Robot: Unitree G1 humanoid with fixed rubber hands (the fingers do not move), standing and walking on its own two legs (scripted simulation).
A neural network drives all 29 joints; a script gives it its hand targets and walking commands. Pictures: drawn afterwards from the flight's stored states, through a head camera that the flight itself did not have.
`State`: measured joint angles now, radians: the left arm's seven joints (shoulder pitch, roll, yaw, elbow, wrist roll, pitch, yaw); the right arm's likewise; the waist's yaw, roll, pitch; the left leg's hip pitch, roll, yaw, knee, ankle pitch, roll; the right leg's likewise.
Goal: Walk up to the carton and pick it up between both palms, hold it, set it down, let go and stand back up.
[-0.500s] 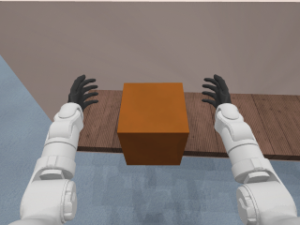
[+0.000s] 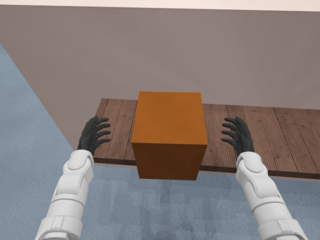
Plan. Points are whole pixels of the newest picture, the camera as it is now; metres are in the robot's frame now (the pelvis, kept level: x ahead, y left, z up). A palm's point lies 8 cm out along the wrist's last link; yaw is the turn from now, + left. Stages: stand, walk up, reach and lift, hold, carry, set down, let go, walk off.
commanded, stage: set down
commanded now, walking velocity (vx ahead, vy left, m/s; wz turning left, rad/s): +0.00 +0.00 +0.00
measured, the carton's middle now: (168, 137) +0.39 +0.01 -0.01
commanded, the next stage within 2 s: let go in 0.70 s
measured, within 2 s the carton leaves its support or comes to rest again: neither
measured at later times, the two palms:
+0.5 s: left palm (89, 186) +0.24 +0.21 -0.01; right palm (246, 186) +0.25 -0.18 -0.01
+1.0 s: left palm (86, 216) +0.19 +0.22 -0.07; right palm (251, 221) +0.18 -0.20 -0.08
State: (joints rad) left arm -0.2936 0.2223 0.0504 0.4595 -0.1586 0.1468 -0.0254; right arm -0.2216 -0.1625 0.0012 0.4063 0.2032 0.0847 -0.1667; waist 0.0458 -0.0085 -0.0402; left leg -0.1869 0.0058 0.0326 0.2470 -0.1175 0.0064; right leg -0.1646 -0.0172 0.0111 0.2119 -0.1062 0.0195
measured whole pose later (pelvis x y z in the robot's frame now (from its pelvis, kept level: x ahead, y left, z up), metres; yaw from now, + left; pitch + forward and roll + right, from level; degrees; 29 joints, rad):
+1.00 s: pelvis +0.02 +0.01 -0.01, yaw +0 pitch +2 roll +0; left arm 0.24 0.19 -0.01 0.50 -0.04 -0.12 -0.01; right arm 0.20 -0.15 0.06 0.75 0.12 -0.37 -0.07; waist 0.03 -0.02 -0.04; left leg -0.21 0.00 0.04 0.41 -0.25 0.01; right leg -0.19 -0.02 0.02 0.39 -0.24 0.03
